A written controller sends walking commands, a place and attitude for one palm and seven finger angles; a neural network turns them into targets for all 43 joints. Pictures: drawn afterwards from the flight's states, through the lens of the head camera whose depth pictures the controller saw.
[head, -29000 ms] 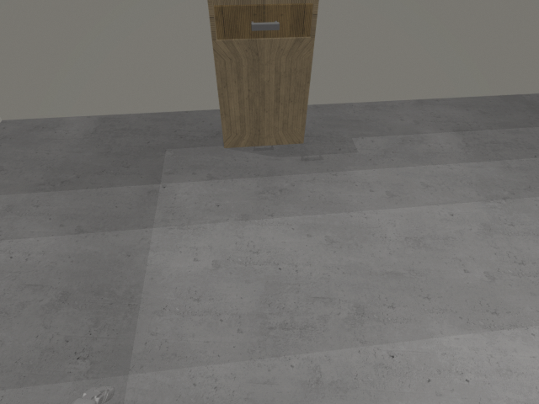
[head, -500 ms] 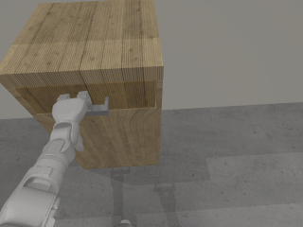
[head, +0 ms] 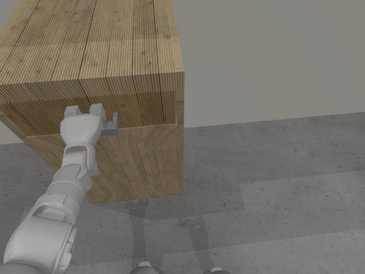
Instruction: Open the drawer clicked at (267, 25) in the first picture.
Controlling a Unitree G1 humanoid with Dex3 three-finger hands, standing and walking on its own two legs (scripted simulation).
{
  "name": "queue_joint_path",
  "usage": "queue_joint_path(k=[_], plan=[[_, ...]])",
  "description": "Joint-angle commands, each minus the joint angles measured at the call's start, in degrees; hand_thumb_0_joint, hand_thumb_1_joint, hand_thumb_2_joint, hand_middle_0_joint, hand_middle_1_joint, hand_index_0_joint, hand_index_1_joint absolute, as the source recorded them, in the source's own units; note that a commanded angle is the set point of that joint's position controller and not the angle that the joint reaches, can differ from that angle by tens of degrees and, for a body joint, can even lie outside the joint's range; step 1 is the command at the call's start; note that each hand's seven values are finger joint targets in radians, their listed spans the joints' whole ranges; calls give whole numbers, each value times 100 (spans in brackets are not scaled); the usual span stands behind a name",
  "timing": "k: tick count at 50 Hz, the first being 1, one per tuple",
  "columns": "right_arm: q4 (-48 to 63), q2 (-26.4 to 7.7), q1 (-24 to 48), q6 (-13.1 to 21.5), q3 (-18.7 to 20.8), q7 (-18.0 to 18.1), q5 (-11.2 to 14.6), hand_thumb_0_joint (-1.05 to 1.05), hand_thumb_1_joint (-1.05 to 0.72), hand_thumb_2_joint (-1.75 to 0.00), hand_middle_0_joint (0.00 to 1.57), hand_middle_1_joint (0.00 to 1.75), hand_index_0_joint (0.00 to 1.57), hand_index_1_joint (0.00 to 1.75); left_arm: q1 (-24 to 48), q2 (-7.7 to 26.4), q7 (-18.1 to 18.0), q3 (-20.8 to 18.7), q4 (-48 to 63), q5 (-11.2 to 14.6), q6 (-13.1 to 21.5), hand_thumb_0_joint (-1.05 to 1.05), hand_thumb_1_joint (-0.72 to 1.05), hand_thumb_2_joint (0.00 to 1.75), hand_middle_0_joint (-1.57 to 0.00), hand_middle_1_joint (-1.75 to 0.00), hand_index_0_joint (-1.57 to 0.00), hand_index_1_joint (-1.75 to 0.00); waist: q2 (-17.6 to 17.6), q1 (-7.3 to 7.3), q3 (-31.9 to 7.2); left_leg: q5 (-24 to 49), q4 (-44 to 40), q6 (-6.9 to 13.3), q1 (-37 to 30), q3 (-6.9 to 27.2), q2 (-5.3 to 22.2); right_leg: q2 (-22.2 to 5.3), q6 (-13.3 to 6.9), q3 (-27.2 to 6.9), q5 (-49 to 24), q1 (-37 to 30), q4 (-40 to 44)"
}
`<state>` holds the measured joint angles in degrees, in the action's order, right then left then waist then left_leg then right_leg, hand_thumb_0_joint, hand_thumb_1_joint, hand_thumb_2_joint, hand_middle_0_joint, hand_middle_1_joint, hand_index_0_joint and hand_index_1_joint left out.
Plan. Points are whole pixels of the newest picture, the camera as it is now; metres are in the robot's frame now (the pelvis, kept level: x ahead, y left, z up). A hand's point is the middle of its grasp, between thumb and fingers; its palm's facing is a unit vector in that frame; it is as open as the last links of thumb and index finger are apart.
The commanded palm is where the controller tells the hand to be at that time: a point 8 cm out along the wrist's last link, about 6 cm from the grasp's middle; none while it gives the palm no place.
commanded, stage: lower the fingers behind the handle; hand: left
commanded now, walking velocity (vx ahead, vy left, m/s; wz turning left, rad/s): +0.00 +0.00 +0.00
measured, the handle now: (94, 123) +0.50 +0.23 -0.01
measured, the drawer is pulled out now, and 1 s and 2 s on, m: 0.00 0.01 0.08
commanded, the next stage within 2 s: close the thumb around the handle in 0.56 s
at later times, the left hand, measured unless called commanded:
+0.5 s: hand (91, 150) +0.43 +0.23 -0.03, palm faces +0.00 -0.02 -1.00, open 14.0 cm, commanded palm +0.40 +0.23 +0.02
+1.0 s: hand (90, 149) +0.43 +0.23 -0.03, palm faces -0.02 -0.02 -1.00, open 10.6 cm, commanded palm +0.40 +0.23 +0.02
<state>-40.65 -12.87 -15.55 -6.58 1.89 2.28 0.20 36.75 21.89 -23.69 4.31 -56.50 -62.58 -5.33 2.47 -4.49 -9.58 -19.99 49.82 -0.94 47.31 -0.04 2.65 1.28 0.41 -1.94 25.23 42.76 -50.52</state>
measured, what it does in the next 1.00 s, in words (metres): stands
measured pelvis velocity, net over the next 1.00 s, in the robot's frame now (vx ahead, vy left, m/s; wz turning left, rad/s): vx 0.01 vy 0.01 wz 0.00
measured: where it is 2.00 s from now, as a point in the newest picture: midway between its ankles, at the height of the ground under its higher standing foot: outside the picture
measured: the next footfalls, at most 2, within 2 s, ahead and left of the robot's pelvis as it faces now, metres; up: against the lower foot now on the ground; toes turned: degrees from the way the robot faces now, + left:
none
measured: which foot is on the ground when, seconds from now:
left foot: down 0.00-1.00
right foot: down 0.00-1.00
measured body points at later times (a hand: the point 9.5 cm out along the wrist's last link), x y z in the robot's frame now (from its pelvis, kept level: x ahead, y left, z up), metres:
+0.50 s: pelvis +0.01 +0.01 -0.01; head +0.10 +0.01 +0.43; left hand +0.42 +0.23 +0.02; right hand +0.07 -0.25 -0.15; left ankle +0.03 +0.13 -0.69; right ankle -0.01 -0.13 -0.69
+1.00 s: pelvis +0.01 +0.01 -0.01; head +0.10 +0.01 +0.43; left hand +0.42 +0.23 +0.02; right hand +0.07 -0.26 -0.15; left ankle +0.03 +0.13 -0.69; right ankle -0.01 -0.13 -0.69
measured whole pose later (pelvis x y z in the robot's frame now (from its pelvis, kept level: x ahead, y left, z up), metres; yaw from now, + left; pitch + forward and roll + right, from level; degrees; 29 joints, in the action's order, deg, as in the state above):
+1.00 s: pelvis +0.01 +0.01 -0.01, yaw +0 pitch +20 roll -1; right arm -41.9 -13.4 -16.0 -5.6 4.4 1.3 -1.0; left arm 31.3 21.7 -27.1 2.2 -51.9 -63.8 0.1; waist 2.4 -3.5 -10.5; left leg -23.3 55.3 -0.6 52.1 0.3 2.7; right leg 1.4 0.8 -1.8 27.9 46.7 -54.5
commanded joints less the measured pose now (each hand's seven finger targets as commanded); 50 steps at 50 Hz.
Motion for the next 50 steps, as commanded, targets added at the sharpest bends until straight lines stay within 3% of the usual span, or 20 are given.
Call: queue_joint_path(k=[1,5,9,12,14,18,21,23,25,27,30,33,37,39,42,45,47,50], plan=[[561,-938,-488,154,298,137,-11,0,-90,-90,20,30,20,30,882,1487,426,-480,217,102,239,0,-50,30,-30,-120,-30,-120,-636,136,-1265,774,-305,347,-990,-314,-394,133,-142,191,-1591,-611,838],[603,-889,-577,232,375,102,-42,0,-90,-90,20,30,20,30,461,1310,449,-563,451,90,778,0,-50,30,-30,-120,-30,-120,-534,246,-1405,919,-90,323,-896,-296,-371,144,-197,215,-1688,-401,607],[598,-833,-635,291,486,16,-74,0,-90,-90,20,30,20,30,417,973,106,-445,946,-75,1051,0,-50,30,-30,-120,-30,-120,-270,243,-1676,1202,148,290,-1029,-284,-317,195,-242,241,-1786,-6,374],[483,-854,-681,285,552,-46,-94,0,-90,-90,20,30,20,30,686,1241,-247,-701,1231,-159,997,0,-50,30,-30,-120,-30,-120,-100,239,-1985,1352,233,274,-1142,-235,-285,219,-256,258,-1820,25,249],[432,-856,-651,270,572,-76,-115,0,-90,-90,20,30,20,30,800,1200,-439,-698,1367,-196,855,0,-50,30,-30,-120,-30,-120,70,227,-2138,1521,246,253,-1304,-220,-283,242,-269,301,-1870,70,198],[311,-893,-619,251,581,-110,-124,0,-90,-90,20,30,20,30,1415,1167,-651,-604,1428,-196,494,0,-50,30,-30,-120,-30,-120,140,57,-2243,1533,186,241,-1588,-122,-245,274,-253,377,-1671,254,232],[269,-909,-615,220,553,-108,-119,0,-90,-90,20,30,20,30,1436,1222,-633,-640,1372,-115,255,0,-50,30,-30,-120,-30,-120,169,100,-2454,1714,95,230,-1851,-95,-248,293,-255,411,-1779,86,262],[284,-907,-571,212,532,-89,-117,0,-90,-90,20,30,20,30,1436,1200,-545,-614,1341,-23,182,0,-50,30,-30,-120,-30,-120,-1,84,-2368,1724,52,245,-1837,-116,-252,288,-231,404,-1880,-67,337],[299,-920,-534,193,506,-63,-130,0,-90,-90,20,30,20,30,1371,1265,-451,-656,1388,11,193,0,-50,30,-30,-120,-30,-120,55,123,-2397,1820,34,240,-1876,-93,-253,283,-252,399,-1974,-170,320],[314,-877,-518,203,488,-65,-114,0,-90,-90,20,30,20,30,1251,936,-375,-394,1232,-11,202,0,-50,30,-30,-120,-30,-120,97,59,-2071,1718,-32,244,-1891,-109,-241,285,-252,430,-1847,-25,400],[351,-893,-491,194,453,-33,-125,0,-90,-90,20,30,20,30,1150,1189,-281,-602,1154,-16,326,0,-50,30,-30,-120,-30,-120,-190,122,-1901,1557,-46,271,-1599,-111,-269,260,-250,390,-1825,-185,426],[384,-843,-494,222,468,-13,-115,0,-90,-90,20,30,20,30,1207,1062,-267,-476,1237,-84,512,0,-50,30,-30,-120,-30,-120,-78,94,-1900,1498,-22,270,-1607,-146,-266,245,-236,365,-1784,-63,429],[381,-828,-500,242,500,-31,-132,0,-90,-90,20,30,20,30,880,1126,-335,-636,1299,-82,669,0,-28,40,-32,-122,-32,-122,-54,174,-1994,1676,71,267,-1647,-156,-264,258,-261,342,-1968,-114,354],[393,-808,-489,260,500,-46,-124,0,-90,-90,20,30,20,30,927,958,-386,-487,1317,-85,672,0,-16,44,-32,-124,-32,-124,16,136,-1960,1601,88,256,-1570,-176,-282,249,-254,341,-1953,-87,357],[336,-841,-520,267,523,-79,-122,0,-90,-90,20,30,20,30,1121,999,-463,-505,1250,-111,621,0,0,52,-34,-125,-34,-125,67,84,-1900,1561,99,251,-1570,-137,-263,261,-266,366,-1815,65,328],[308,-888,-525,253,524,-68,-147,0,-90,-90,20,30,20,30,1141,1359,-499,-787,1338,-80,536,0,17,59,-35,-127,-35,-127,-53,159,-2270,1700,162,266,-1551,-162,-286,247,-250,310,-2092,-228,288],[302,-863,-532,236,522,-71,-117,0,-90,-90,20,30,20,30,1073,1104,-482,-558,1156,-82,443,0,28,64,-36,-128,-36,-128,-80,92,-2076,1602,119,264,-1514,-184,-293,255,-238,322,-2051,-182,340],[293,-893,-515,226,506,-74,-113,0,-90,-90,20,30,20,30,1209,1207,-435,-610,1145,-35,390,0,45,71,-37,-130,-37,-130,-64,92,-2026,1537,81,262,-1478,-152,-301,252,-248,330,-1941,-183,368]])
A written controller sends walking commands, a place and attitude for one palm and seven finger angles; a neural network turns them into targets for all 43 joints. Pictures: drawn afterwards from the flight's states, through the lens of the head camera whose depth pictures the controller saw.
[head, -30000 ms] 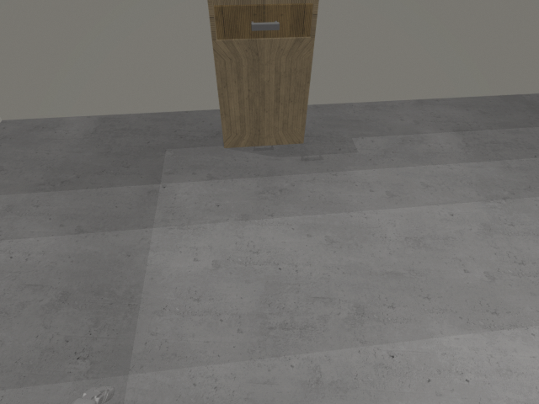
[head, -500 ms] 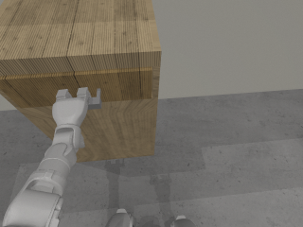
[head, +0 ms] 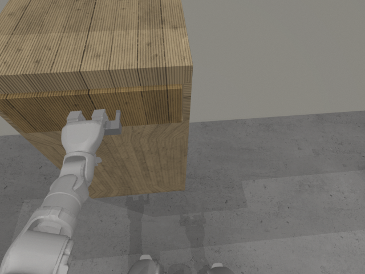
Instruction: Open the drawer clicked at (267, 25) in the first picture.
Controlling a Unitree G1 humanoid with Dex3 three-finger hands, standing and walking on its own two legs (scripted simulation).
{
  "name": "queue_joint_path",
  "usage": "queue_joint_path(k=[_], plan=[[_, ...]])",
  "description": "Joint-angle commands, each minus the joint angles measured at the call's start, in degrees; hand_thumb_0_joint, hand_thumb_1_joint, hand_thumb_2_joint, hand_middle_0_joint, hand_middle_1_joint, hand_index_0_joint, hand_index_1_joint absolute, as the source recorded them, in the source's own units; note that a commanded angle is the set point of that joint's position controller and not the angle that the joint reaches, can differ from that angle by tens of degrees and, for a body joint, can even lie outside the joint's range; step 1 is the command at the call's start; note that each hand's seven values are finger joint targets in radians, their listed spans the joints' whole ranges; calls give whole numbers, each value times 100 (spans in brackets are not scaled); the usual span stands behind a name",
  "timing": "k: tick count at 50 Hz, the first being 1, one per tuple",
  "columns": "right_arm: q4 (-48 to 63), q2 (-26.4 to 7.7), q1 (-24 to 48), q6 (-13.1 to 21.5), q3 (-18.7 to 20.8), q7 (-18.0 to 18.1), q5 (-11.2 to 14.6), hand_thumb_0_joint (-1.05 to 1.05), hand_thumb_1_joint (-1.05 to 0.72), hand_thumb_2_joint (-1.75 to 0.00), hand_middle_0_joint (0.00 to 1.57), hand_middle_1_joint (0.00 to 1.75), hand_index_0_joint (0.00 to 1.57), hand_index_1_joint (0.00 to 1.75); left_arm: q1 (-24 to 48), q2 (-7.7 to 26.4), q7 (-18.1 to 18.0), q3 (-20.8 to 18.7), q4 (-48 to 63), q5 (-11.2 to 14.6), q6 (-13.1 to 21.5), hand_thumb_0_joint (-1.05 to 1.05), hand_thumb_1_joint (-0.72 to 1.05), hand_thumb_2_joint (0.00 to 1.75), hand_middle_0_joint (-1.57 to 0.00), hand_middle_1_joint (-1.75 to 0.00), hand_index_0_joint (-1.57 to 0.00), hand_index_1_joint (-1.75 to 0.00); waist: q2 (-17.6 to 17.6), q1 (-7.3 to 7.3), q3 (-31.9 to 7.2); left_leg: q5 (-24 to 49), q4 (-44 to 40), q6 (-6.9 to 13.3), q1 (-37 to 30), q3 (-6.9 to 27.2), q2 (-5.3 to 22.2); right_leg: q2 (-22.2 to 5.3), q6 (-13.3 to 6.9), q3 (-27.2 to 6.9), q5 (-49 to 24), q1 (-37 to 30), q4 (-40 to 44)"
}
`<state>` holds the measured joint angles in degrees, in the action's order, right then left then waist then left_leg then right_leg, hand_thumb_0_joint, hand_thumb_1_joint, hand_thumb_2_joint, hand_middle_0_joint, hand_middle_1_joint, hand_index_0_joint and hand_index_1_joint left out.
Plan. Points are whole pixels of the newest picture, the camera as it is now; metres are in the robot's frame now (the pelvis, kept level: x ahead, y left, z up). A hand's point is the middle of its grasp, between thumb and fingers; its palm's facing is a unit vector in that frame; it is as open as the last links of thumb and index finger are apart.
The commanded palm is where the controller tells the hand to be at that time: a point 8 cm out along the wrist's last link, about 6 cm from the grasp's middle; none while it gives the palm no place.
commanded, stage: close the thumb around the handle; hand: left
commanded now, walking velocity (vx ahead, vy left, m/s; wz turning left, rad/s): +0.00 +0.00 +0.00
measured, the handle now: (96, 121) +0.48 +0.23 +0.00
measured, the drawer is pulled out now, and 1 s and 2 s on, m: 0.01 0.08 0.20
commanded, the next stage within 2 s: pull the drawer open in 0.36 s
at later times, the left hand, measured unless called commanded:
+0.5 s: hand (92, 145) +0.42 +0.23 -0.02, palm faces -0.03 -0.02 -1.00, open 6.2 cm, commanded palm +0.39 +0.23 +0.03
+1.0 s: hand (89, 171) +0.35 +0.22 -0.02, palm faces -0.01 -0.05 -1.00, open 6.2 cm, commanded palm +0.32 +0.22 +0.03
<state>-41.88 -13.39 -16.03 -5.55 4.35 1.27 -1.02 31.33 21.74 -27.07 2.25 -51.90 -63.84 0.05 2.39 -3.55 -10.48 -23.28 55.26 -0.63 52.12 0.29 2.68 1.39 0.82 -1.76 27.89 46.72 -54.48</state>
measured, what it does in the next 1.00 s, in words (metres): stands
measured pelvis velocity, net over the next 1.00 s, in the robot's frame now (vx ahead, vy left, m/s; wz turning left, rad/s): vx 0.01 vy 0.00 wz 0.00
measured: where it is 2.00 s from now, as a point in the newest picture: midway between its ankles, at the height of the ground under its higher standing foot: outside the picture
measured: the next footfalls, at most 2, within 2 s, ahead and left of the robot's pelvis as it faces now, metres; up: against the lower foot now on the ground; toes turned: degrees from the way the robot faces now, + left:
none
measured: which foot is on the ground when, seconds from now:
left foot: down 0.00-1.00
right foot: down 0.00-1.00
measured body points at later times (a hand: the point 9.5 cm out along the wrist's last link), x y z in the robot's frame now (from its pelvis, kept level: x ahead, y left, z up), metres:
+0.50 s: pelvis +0.00 +0.00 +0.00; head +0.09 -0.01 +0.44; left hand +0.42 +0.23 +0.04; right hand +0.05 -0.27 -0.14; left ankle +0.02 +0.13 -0.68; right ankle -0.02 -0.13 -0.68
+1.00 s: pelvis +0.01 +0.00 +0.01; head +0.07 -0.01 +0.46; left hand +0.34 +0.22 +0.03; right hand +0.13 -0.26 -0.11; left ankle +0.02 +0.13 -0.68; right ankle -0.02 -0.13 -0.68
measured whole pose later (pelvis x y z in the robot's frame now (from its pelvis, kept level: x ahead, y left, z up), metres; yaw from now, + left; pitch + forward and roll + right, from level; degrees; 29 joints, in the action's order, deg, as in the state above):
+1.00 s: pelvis +0.01 +0.00 +0.01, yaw +0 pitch +16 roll -1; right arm -38.8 -12.6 -12.6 -5.2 3.9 0.9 -0.7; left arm 11.9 18.1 -28.2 5.3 -35.0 -63.0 -2.5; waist 2.5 -1.4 -10.1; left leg -23.2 51.4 -0.7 44.1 -0.1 2.5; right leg 1.1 0.7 -2.1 27.6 38.8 -50.4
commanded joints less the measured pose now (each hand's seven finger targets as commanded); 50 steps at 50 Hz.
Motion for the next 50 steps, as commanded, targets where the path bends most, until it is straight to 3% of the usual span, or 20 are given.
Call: queue_joint_path(k=[1,8,14,15,18,21,23,26,27,28,31,34,37,39,41,43,47,50], plan=[[443,-822,-473,123,254,38,30,0,-90,-90,20,30,20,30,1822,1184,-91,-336,695,64,-146,0,51,73,-37,-131,-37,-131,-31,-25,-1967,1814,-494,240,-1976,-216,-306,237,-261,296,-2172,-561,800],[458,-820,-481,120,232,88,29,0,-90,-90,20,30,20,30,1804,1311,63,-376,611,71,-66,0,90,90,-40,-135,-40,-135,-145,-3,-1944,1741,-475,260,-1838,-249,-324,210,-241,242,-2266,-682,820],[482,-800,-508,157,242,93,21,0,-90,-90,20,30,20,30,1613,1212,108,-347,608,95,102,0,90,90,-40,-135,-40,-135,-140,-14,-1858,1705,-410,271,-1774,-268,-324,212,-245,233,-2270,-619,805],[459,-819,-489,151,237,90,15,0,-90,-90,20,30,20,30,1729,1386,87,-488,652,104,124,0,90,90,-40,-135,-40,-135,-125,-5,-1862,1724,-392,267,-1755,-242,-320,205,-257,229,-2263,-613,779],[460,-801,-515,168,250,91,20,0,-90,-90,20,30,20,30,1784,1290,23,-406,710,44,113,0,90,90,-40,-135,-40,-135,-118,-31,-1976,1729,-389,268,-1811,-245,-308,216,-237,233,-2232,-544,765],[437,-821,-538,160,243,87,20,0,-90,-90,20,30,20,30,1850,1452,-3,-512,688,29,78,0,90,90,-40,-135,-40,-135,-122,-33,-2028,1743,-370,268,-1783,-235,-311,215,-235,229,-2240,-558,735],[439,-811,-515,153,254,91,18,0,-90,-90,20,30,20,30,1706,1389,-15,-487,666,31,45,0,90,90,-40,-135,-40,-135,-164,9,-2061,1786,-365,266,-1798,-252,-317,223,-236,222,-2292,-601,739],[495,-773,-479,156,268,52,28,0,-90,-90,20,30,20,30,1464,1159,-13,-385,886,57,50,0,90,90,-40,-135,-40,-135,64,105,-2189,1988,-437,231,-2051,-241,-302,247,-275,286,-2361,-636,702],[528,-781,-465,153,273,28,19,0,-90,-90,20,30,20,30,1071,1037,-2,-372,833,117,4,0,90,90,-40,-135,-40,-135,65,180,-2140,2039,-456,230,-2099,-263,-313,263,-299,301,-2396,-720,722],[544,-765,-420,148,276,35,36,0,-90,-90,20,30,20,30,1120,1032,-11,-344,971,107,10,0,90,90,-40,-135,-40,-135,-8,139,-2156,2099,-457,232,-2154,-269,-296,264,-278,293,-2480,-710,757],[638,-748,-354,149,277,16,47,0,-90,-90,20,30,20,30,719,882,-22,-300,1294,161,9,0,90,90,-40,-135,-40,-135,5,208,-2194,2235,-537,223,-2268,-268,-298,273,-289,323,-2594,-875,773],[708,-762,-238,155,278,21,57,0,-90,-90,20,30,20,30,68,903,-44,-390,1564,241,-44,0,90,90,-40,-135,-40,-135,-230,265,-2008,2228,-615,234,-2249,-300,-301,277,-281,307,-2776,-1148,868],[744,-763,-123,171,264,14,68,0,-90,-90,20,30,20,30,-298,822,-85,-379,1797,256,-88,0,90,90,-40,-135,-40,-135,-224,276,-1772,2221,-703,223,-2287,-276,-296,276,-293,329,-2733,-1147,912],[759,-747,-57,195,264,15,67,0,-90,-90,20,30,20,30,-181,604,-153,-176,2008,214,-119,0,90,90,-40,-135,-40,-135,-204,163,-1590,2108,-739,229,-2379,-264,-281,273,-282,369,-2542,-987,977],[788,-745,21,197,248,18,52,0,-90,-90,20,30,20,30,-330,762,-226,-328,2230,169,-139,0,90,90,-40,-135,-40,-135,-113,245,-1679,2138,-776,217,-2450,-264,-286,261,-286,358,-2530,-1045,979],[834,-732,102,203,235,8,44,0,-90,-90,20,30,20,30,-631,693,-263,-309,2345,159,-213,0,90,90,-40,-135,-40,-135,-132,294,-1638,2202,-793,208,-2477,-270,-304,261,-292,375,-2605,-1110,983],[867,-704,220,217,239,-9,39,0,-90,-90,20,30,20,30,-812,552,-310,-182,2613,137,-319,0,90,90,-40,-135,-40,-135,77,290,-1532,2286,-808,182,-2656,-244,-291,263,-321,395,-2568,-1074,979],[912,-699,301,225,221,-2,28,0,-90,-90,20,30,20,30,-830,432,-322,-75,2739,129,-398,0,90,90,-40,-135,-40,-135,-66,243,-1494,2234,-820,182,-2675,-210,-289,258,-317,411,-2504,-1078,1006]])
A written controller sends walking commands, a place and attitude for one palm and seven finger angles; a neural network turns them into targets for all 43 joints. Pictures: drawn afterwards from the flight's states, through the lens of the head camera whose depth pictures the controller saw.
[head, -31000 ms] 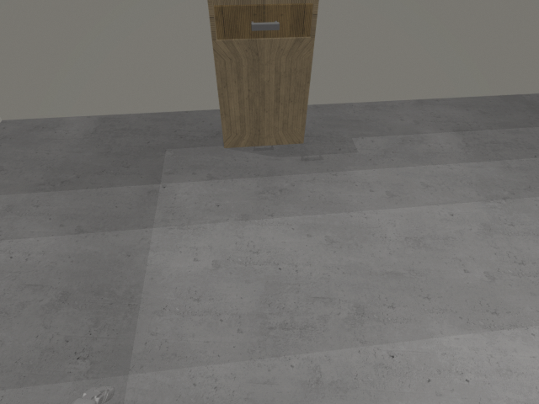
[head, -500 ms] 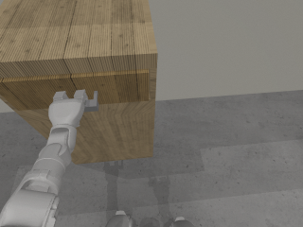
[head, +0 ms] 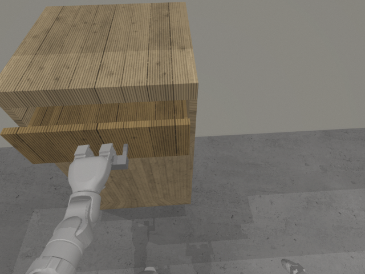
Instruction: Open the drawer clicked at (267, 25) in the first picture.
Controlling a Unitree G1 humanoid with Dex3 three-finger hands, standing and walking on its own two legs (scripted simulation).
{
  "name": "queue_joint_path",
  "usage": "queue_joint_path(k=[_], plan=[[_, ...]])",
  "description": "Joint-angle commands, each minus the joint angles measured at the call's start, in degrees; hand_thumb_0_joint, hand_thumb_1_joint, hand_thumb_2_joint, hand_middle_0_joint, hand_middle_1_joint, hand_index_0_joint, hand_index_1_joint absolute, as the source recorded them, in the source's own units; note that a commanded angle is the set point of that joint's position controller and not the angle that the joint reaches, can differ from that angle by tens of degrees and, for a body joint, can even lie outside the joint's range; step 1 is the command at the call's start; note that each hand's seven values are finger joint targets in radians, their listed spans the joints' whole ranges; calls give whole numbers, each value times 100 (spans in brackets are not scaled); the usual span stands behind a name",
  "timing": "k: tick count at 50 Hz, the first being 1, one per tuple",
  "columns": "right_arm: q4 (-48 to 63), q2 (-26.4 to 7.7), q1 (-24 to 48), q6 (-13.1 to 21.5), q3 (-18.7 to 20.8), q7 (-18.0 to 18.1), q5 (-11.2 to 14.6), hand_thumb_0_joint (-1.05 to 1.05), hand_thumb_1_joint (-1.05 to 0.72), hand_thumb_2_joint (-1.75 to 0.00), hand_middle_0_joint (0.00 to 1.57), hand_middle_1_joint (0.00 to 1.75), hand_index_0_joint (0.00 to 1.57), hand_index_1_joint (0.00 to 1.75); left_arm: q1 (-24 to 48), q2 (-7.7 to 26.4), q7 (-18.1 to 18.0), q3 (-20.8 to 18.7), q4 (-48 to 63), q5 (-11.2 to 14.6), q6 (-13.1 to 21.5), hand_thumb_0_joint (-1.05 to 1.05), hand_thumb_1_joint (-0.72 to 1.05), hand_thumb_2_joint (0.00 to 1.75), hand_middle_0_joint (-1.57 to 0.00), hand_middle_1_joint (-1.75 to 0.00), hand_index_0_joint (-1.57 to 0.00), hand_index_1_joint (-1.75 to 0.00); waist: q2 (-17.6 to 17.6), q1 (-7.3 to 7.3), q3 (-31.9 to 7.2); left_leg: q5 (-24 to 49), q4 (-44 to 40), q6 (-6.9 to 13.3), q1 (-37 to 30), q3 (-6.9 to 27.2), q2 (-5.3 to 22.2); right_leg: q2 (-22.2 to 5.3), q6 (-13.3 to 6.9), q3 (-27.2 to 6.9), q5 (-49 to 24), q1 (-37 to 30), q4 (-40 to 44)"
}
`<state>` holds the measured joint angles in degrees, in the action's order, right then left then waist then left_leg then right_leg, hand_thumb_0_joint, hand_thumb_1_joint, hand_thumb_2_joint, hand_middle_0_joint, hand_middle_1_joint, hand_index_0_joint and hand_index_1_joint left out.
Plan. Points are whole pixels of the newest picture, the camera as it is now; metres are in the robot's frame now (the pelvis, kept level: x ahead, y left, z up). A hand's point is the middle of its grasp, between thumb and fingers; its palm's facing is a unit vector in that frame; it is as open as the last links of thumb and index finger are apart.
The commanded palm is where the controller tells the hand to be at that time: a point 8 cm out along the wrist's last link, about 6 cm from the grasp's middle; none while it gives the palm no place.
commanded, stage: pull the drawer open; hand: left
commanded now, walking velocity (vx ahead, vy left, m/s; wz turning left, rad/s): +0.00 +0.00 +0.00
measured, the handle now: (103, 156) +0.40 +0.22 -0.01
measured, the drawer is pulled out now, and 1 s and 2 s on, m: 0.08 0.20 0.30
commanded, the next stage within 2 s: none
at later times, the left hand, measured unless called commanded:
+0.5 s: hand (96, 201) +0.29 +0.22 -0.03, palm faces -0.03 -0.05 -1.00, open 6.1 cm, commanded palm +0.25 +0.22 +0.02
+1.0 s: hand (91, 230) +0.22 +0.21 -0.03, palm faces -0.02 -0.08 -1.00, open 6.1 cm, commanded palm +0.19 +0.21 +0.02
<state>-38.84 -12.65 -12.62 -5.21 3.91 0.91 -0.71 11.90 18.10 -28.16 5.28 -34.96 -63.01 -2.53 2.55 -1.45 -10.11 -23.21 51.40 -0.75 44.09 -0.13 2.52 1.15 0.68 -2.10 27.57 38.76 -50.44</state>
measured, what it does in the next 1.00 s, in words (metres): stands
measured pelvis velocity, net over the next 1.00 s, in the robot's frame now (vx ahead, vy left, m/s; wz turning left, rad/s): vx -0.01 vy -0.02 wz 0.01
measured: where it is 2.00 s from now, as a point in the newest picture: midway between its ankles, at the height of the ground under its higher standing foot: outside the picture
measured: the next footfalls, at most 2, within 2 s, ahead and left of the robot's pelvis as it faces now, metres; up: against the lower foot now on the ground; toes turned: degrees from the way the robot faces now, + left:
none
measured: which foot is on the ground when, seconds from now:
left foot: down 0.00-1.00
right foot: down 0.00-1.00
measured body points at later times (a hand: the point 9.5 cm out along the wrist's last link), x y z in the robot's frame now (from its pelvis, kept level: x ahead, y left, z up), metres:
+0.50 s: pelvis +0.00 -0.01 +0.00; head +0.04 -0.03 +0.45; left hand +0.28 +0.21 +0.02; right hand +0.14 -0.26 -0.12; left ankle +0.01 +0.13 -0.69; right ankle -0.04 -0.13 -0.69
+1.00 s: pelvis -0.01 -0.02 +0.00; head +0.03 -0.04 +0.44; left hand +0.22 +0.21 +0.02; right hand +0.18 -0.25 -0.11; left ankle +0.01 +0.13 -0.69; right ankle -0.04 -0.13 -0.69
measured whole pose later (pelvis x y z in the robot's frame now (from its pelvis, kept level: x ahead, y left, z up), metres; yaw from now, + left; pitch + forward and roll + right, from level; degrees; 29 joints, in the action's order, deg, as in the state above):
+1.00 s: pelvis -0.01 -0.02 +0.00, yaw +1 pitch +12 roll +0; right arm -35.6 -12.4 -8.0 -4.1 2.3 1.1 -1.6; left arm -13.9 17.6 -28.3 6.4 -12.1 -62.6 -2.5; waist 2.5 1.0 -8.8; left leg -23.5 52.2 -2.1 40.6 0.5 2.6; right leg 1.3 -0.6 -1.5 29.1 36.2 -53.5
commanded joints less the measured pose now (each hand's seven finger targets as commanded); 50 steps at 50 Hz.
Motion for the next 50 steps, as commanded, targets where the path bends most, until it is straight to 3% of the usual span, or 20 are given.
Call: queue_joint_path(k=[1,5,9,11,19,20,24,26,27,28,30,33,36,39,41,42,44,46,47,50], plan=[[648,-752,27,196,247,30,-4,0,-90,-90,20,30,20,30,1081,722,-218,-305,1183,34,-132,0,90,90,-40,-135,-40,-135,-1,51,-1602,2211,-449,191,-1941,-180,-274,270,-287,447,-2444,-246,601],[697,-767,138,207,219,78,-3,0,-90,-90,20,30,20,30,896,847,-178,-414,1192,75,-201,0,90,90,-40,-135,-40,-135,-163,93,-1476,1985,-478,189,-1827,-160,-308,258,-299,430,-2334,-376,647],[748,-720,225,238,196,85,-9,0,-90,-90,20,30,20,30,736,607,-135,-178,1260,49,-180,0,90,90,-40,-135,-40,-135,-154,90,-1313,1813,-478,209,-1823,-191,-335,238,-290,420,-2248,-311,690],[768,-710,299,230,168,94,-7,0,-90,-90,20,30,20,30,558,778,-118,-353,1375,52,-151,0,90,90,-40,-135,-40,-135,-152,199,-1505,1924,-470,202,-1855,-215,-346,229,-287,377,-2402,-447,657],[839,-696,420,290,156,105,-22,0,-90,-90,20,30,20,30,-161,769,-72,-413,1691,143,-74,0,90,90,-40,-135,-40,-135,-288,210,-1249,1744,-441,216,-1694,-242,-368,199,-269,331,-2521,-564,696],[859,-712,444,289,149,110,-17,0,-90,-90,20,30,20,30,-433,927,-69,-620,1714,177,-84,0,90,90,-40,-135,-40,-135,-301,304,-1312,1754,-467,199,-1636,-243,-379,200,-281,308,-2568,-706,702],[872,-679,485,325,143,106,-31,0,-90,-90,20,30,20,30,-544,746,-99,-428,1916,138,-55,0,90,90,-40,-135,-40,-135,-293,235,-1141,1687,-417,210,-1609,-255,-389,187,-265,296,-2582,-568,676],[871,-691,563,326,119,101,-29,0,-90,-90,20,30,20,30,-527,878,-113,-537,2096,134,-48,0,90,90,-40,-135,-40,-135,-265,272,-1231,1644,-420,198,-1622,-252,-378,173,-253,276,-2501,-550,667],[869,-693,519,336,152,113,-28,0,-90,-90,20,30,20,30,-790,913,-115,-629,1946,151,-77,0,90,90,-40,-135,-40,-135,-331,284,-1054,1589,-410,209,-1535,-256,-397,185,-267,274,-2504,-571,681],[869,-694,574,336,112,112,-36,0,-90,-90,20,30,20,30,-675,927,-118,-611,2128,153,-62,0,90,90,-40,-135,-40,-135,-353,296,-1235,1571,-403,205,-1545,-254,-394,168,-247,262,-2500,-587,662],[898,-698,573,341,140,108,-36,0,-90,-90,20,30,20,30,-966,943,-119,-672,2222,150,-78,0,90,90,-40,-135,-40,-135,-207,349,-1214,1657,-425,185,-1598,-244,-384,186,-288,277,-2533,-637,643],[953,-664,661,347,115,68,-43,0,-90,-90,20,30,20,30,-1180,757,-151,-465,2440,161,-94,0,90,90,-40,-135,-40,-135,-254,332,-1209,1661,-391,190,-1625,-255,-386,173,-265,275,-2569,-571,620],[997,-668,724,343,100,53,-49,0,-90,-90,20,30,20,30,-1378,815,-158,-527,2659,166,-92,0,90,90,-40,-135,-40,-135,-244,357,-1227,1645,-401,177,-1645,-233,-376,175,-270,265,-2510,-567,587],[1033,-654,749,364,112,60,-53,0,-90,-90,20,30,20,30,-1778,749,-161,-512,2684,205,-124,0,90,90,-40,-135,-40,-135,-366,345,-1000,1523,-381,191,-1550,-244,-393,167,-261,258,-2521,-579,624],[1063,-646,843,358,84,52,-73,0,-90,-90,20,30,20,30,-1788,864,-176,-608,2990,186,-78,0,90,90,-40,-135,-40,-135,-250,395,-1184,1612,-359,183,-1652,-250,-382,153,-262,237,-2590,-592,580],[1088,-622,802,378,114,56,-66,0,-90,-90,20,30,20,30,-2210,827,-186,-654,2918,222,-91,0,90,90,-40,-135,-40,-135,-306,428,-1097,1617,-358,187,-1608,-257,-393,166,-272,252,-2668,-672,569],[1109,-617,885,368,80,37,-70,0,-90,-90,20,30,20,30,-2270,713,-188,-520,3014,202,-97,0,90,90,-40,-135,-40,-135,-352,382,-921,1516,-352,182,-1554,-233,-390,162,-267,239,-2563,-546,580],[1125,-620,959,351,46,35,-83,0,-90,-90,20,30,20,30,-2236,864,-211,-662,3205,193,-63,0,90,90,-40,-135,-40,-135,-305,410,-977,1432,-345,173,-1555,-232,-389,151,-260,224,-2381,-487,584],[1153,-604,918,366,69,37,-79,0,-90,-90,20,30,20,30,-2413,771,-224,-595,3154,182,-90,0,90,90,-40,-135,-40,-135,-184,408,-818,1361,-363,173,-1532,-212,-389,172,-282,267,-2243,-437,571],[1155,-604,959,360,51,41,-107,0,-90,-90,20,30,20,30,-2302,795,-254,-606,3286,129,-84,0,90,90,-40,-135,-40,-135,-207,379,-842,1322,-343,167,-1581,-171,-366,179,-295,299,-2062,-325,558]])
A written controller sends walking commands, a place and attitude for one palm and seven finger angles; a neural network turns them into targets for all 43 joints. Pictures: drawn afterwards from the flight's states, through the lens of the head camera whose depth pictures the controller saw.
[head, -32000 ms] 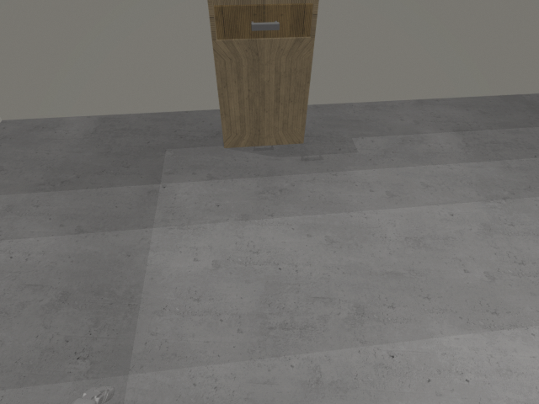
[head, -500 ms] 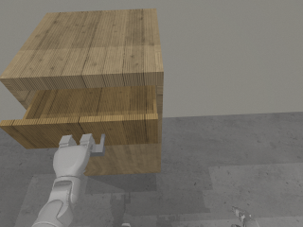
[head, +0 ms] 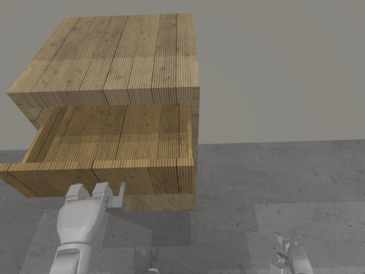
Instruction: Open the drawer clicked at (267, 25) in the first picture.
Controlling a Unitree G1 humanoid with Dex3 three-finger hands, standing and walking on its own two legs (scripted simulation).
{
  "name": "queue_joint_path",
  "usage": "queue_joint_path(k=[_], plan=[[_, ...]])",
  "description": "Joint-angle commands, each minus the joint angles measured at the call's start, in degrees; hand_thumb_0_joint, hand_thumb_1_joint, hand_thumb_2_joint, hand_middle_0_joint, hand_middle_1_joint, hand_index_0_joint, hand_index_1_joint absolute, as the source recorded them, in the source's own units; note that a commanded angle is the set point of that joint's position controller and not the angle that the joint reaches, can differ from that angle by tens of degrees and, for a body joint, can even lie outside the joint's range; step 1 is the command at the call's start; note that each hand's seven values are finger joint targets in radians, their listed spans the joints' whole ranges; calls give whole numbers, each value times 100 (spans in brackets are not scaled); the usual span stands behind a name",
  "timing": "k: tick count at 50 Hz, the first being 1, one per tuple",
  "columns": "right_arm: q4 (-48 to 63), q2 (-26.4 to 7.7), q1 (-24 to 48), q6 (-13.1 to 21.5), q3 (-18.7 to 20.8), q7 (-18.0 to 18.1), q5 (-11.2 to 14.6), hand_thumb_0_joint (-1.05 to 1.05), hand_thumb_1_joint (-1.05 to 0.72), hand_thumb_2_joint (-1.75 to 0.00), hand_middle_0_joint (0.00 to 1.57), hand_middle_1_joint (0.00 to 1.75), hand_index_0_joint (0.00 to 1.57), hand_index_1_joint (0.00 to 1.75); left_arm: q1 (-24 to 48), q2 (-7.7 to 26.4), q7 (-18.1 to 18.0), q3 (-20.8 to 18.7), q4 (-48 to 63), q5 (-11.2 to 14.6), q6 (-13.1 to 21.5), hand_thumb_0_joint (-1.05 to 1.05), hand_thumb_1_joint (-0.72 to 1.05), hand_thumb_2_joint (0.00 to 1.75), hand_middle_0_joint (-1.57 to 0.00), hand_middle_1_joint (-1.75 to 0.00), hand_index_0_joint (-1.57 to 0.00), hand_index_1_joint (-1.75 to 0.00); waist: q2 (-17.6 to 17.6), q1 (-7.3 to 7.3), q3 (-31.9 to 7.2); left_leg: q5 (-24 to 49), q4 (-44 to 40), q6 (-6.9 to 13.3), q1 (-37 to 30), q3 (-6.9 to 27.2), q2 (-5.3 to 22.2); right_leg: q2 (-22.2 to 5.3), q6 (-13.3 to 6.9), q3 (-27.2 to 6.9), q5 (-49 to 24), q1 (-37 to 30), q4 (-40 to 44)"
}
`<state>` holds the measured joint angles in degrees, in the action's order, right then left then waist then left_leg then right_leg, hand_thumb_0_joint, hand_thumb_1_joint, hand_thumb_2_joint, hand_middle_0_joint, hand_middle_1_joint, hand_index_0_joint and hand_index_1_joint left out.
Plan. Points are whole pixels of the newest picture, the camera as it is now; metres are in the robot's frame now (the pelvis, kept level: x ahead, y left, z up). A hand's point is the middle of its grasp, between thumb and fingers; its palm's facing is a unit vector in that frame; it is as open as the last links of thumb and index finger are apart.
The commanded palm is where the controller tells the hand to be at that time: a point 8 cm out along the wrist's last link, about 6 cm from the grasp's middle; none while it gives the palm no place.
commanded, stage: pull the drawer open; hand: left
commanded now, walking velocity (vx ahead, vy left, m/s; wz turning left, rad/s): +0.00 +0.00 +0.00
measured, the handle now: (98, 195) +0.29 +0.22 -0.01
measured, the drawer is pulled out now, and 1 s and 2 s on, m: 0.20 0.30 0.30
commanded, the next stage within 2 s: open the thumb to release the handle in 1.20 s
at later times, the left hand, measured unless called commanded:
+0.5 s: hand (87, 249) +0.18 +0.22 -0.03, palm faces -0.03 -0.09 -1.00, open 6.1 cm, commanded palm +0.15 +0.22 +0.02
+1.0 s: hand out of the picture +0.13 +0.21 -0.03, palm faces -0.05 -0.11 -0.99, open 6.2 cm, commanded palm +0.07 +0.22 +0.02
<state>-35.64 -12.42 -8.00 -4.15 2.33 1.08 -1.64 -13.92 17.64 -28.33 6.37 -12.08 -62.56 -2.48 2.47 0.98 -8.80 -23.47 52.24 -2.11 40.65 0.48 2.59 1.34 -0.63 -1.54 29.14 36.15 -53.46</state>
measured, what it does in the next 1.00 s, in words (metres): stands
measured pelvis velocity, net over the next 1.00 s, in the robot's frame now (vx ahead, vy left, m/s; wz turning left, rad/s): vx -0.01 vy -0.01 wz -0.01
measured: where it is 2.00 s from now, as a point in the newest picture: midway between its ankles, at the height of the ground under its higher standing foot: outside the picture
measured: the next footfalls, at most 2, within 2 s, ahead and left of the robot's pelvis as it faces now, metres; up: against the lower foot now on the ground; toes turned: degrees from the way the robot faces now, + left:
none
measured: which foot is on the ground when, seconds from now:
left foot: down 0.00-1.00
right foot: down 0.00-1.00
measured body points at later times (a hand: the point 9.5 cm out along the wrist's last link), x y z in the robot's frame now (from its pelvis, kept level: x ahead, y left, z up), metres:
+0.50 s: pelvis +0.00 +0.00 -0.01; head +0.03 -0.03 +0.44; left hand +0.18 +0.22 +0.03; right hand +0.19 -0.23 -0.11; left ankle +0.02 +0.14 -0.69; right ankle -0.03 -0.12 -0.69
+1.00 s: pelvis -0.01 -0.01 -0.02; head +0.02 -0.04 +0.43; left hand +0.13 +0.22 +0.03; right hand +0.20 -0.22 -0.11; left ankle +0.02 +0.14 -0.69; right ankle -0.03 -0.12 -0.69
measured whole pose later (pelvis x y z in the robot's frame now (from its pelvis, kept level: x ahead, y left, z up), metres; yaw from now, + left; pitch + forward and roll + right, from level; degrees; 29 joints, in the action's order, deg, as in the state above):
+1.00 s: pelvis -0.01 -0.01 -0.02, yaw -1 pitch +12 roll +1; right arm -30.6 -11.4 -6.7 -5.0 1.1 -1.9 -3.6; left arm -37.6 19.2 -29.9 2.6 5.1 -61.5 4.6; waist 2.2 2.7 -9.7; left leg -25.4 58.6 -2.9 45.2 0.6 3.3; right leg 2.2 -1.7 -1.6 31.7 41.5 -61.2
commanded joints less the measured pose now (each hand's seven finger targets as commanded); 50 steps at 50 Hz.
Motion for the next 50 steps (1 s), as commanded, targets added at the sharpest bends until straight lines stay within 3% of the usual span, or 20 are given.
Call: queue_joint_path(k=[1,2,6,9,13,16,22,31,32,36,39,41,44,50], plan=[[859,-600,556,243,173,11,-30,0,-90,-90,20,30,20,30,256,828,-254,-680,1077,51,-76,0,90,90,-40,-135,-40,-135,-154,185,-1066,1358,-407,301,-1287,-245,-381,151,-156,232,-2190,-21,834],[855,-588,512,258,205,16,-22,0,-90,-90,20,30,20,30,186,709,-253,-566,1039,67,-91,0,90,90,-40,-135,-40,-135,-167,129,-974,1332,-395,314,-1281,-250,-374,153,-156,249,-2221,-13,839],[917,-580,638,229,152,-1,-40,0,-90,-90,20,30,20,30,32,791,-260,-628,1291,63,-88,0,90,90,-40,-135,-40,-135,-166,211,-1090,1311,-375,294,-1303,-231,-376,149,-161,210,-2131,11,811],[953,-560,613,245,169,-4,-27,0,-90,-90,20,30,20,30,-164,648,-244,-483,1309,75,-115,0,90,90,-40,-135,-40,-135,-215,172,-949,1237,-375,306,-1258,-214,-366,156,-160,249,-2065,46,808],[1060,-546,683,245,121,-46,-44,0,-90,-90,20,30,20,30,-789,712,-231,-562,1565,130,-65,0,90,90,-40,-135,-40,-135,-251,298,-1063,1351,-350,297,-1245,-226,-369,148,-167,214,-2280,-67,754],[1107,-542,730,228,87,-67,-59,0,-90,-90,20,30,20,30,-936,714,-213,-541,1702,155,-34,0,90,90,-40,-135,-40,-135,-265,274,-939,1301,-328,297,-1188,-221,-372,131,-162,170,-2283,-32,754],[1153,-522,675,257,107,-74,-57,0,-90,-90,20,30,20,30,-1573,852,-273,-798,1755,160,80,0,90,90,-40,-135,-40,-135,-296,316,-725,1134,-249,305,-1003,-227,-386,138,-174,113,-2239,34,731],[1259,-522,717,252,83,-166,-135,0,-90,-90,20,30,20,30,-2153,941,-414,-917,2237,164,275,0,90,90,-40,-135,-40,-135,-186,378,-952,1141,-59,307,-926,-222,-399,99,-188,32,-2323,144,563],[1278,-495,672,265,106,-159,-102,0,-90,-90,20,30,20,30,-2498,925,-428,-967,2122,188,287,0,90,90,-40,-135,-40,-135,-302,406,-817,1089,-69,314,-836,-212,-394,121,-192,61,-2328,101,560],[1326,-510,739,234,76,-212,-151,0,-90,-90,20,30,20,30,-2636,999,-475,-1035,2390,175,383,0,90,90,-40,-135,-40,-135,-161,438,-900,1170,14,302,-858,-199,-400,107,-214,-39,-2397,217,484],[1354,-488,733,222,98,-213,-148,0,-90,-90,20,30,20,30,-2932,1023,-488,-1117,2400,216,449,0,90,90,-40,-135,-40,-135,-337,429,-747,1010,58,322,-697,-190,-413,103,-204,-40,-2331,222,503],[1380,-478,766,227,72,-235,-174,0,-90,-90,20,30,20,30,-3116,1097,-504,-1218,2471,228,526,0,90,90,-40,-135,-40,-135,-279,477,-832,1013,83,314,-725,-190,-419,89,-219,-113,-2296,266,485],[1387,-453,768,215,97,-238,-182,0,-90,-90,20,30,20,30,-3222,1062,-509,-1206,2531,207,613,0,90,90,-40,-135,-40,-135,-278,443,-654,855,130,329,-613,-173,-420,88,-224,-112,-2121,377,492],[1491,-389,827,186,98,-296,-161,0,-90,-90,20,30,20,30,-4017,1100,-471,-1369,2662,310,713,0,90,90,-40,-135,-40,-135,-82,630,-788,1027,118,326,-605,-193,-414,105,-291,-138,-2253,214,453]])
